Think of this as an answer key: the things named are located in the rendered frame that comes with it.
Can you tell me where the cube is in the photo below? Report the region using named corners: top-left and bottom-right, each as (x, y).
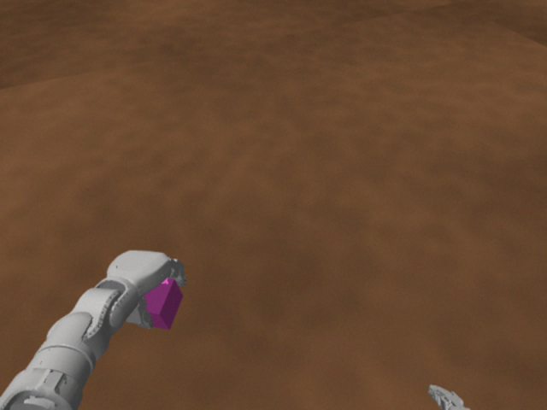
top-left (144, 278), bottom-right (183, 330)

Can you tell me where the right robot hand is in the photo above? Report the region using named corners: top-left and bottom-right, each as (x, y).
top-left (428, 385), bottom-right (471, 410)

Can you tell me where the left robot arm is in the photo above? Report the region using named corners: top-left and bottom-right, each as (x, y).
top-left (0, 276), bottom-right (139, 410)

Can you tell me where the left robot hand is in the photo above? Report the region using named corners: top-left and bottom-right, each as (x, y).
top-left (107, 250), bottom-right (186, 329)

